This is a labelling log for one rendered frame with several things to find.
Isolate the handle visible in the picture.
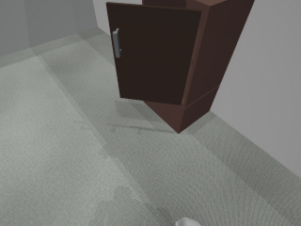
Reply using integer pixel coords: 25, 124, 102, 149
112, 28, 121, 58

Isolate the cupboard door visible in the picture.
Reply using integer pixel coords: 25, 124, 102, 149
105, 2, 202, 105

